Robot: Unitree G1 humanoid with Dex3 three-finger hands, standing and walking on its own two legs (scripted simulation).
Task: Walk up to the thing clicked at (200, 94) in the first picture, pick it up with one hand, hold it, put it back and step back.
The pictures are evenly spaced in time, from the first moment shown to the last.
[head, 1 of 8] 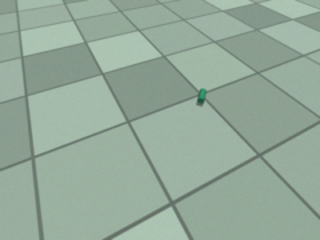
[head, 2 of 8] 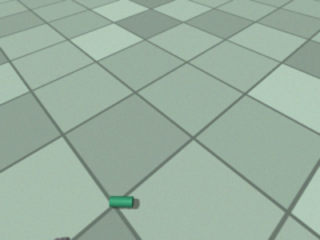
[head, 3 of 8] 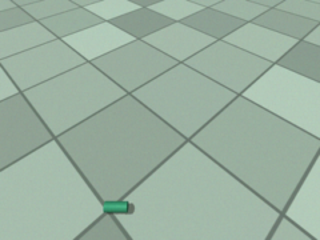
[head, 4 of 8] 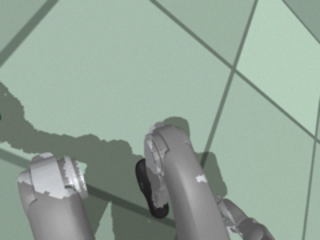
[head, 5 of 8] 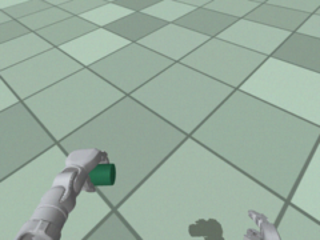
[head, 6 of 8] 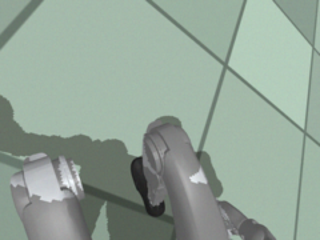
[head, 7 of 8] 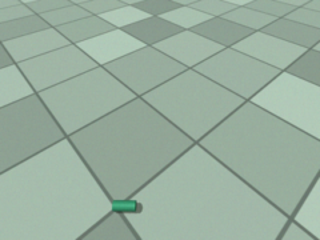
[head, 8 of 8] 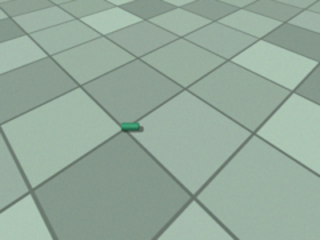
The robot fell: no
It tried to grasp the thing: yes
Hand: left
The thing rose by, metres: 0.69
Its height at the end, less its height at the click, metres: +0.00
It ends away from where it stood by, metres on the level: 0.01
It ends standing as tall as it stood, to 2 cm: yes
